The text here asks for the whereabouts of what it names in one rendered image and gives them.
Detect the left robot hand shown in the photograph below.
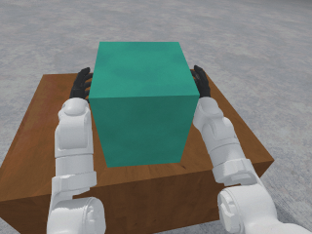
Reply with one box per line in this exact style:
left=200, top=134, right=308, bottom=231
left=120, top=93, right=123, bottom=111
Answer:
left=69, top=67, right=94, bottom=103

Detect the right robot hand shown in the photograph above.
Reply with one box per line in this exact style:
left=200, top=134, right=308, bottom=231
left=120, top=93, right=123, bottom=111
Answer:
left=190, top=64, right=211, bottom=98

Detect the robot right upper arm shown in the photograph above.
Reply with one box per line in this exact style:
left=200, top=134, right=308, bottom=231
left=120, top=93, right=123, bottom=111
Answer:
left=217, top=182, right=312, bottom=234

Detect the carton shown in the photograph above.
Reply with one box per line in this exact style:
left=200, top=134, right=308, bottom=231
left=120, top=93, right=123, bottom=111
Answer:
left=88, top=41, right=200, bottom=168

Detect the left robot forearm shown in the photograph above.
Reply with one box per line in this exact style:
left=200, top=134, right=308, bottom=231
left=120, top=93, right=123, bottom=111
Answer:
left=46, top=97, right=98, bottom=234

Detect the robot left upper arm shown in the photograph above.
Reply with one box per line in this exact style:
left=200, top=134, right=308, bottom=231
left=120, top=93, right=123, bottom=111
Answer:
left=47, top=197, right=106, bottom=234

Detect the right robot forearm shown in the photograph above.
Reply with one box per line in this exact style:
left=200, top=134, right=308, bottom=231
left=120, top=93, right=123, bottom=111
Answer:
left=192, top=97, right=278, bottom=217

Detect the pedestal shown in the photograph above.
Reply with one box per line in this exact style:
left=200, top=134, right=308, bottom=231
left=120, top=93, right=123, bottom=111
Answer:
left=0, top=68, right=275, bottom=234

